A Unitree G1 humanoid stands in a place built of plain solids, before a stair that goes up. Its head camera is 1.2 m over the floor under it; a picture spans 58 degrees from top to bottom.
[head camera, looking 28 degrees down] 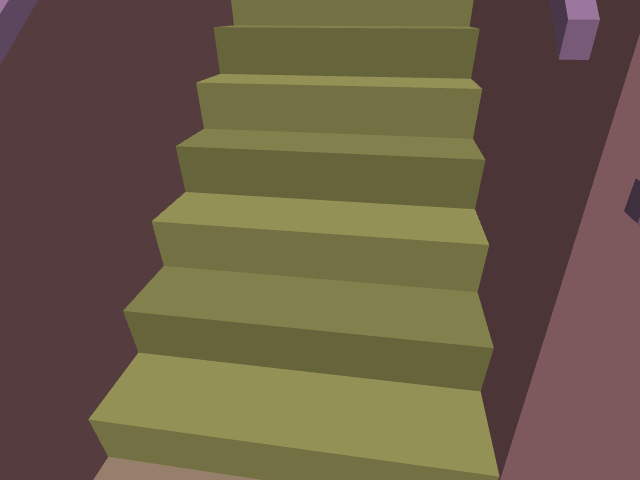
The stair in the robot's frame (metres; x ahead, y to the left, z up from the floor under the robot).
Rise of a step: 0.19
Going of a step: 0.25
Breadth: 1.10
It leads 9 degrees to the right of straight ahead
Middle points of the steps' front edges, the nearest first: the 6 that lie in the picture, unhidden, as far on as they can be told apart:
0.75 0.10 0.19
1.00 0.07 0.38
1.24 0.03 0.57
1.49 -0.01 0.76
1.74 -0.05 0.94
1.98 -0.09 1.13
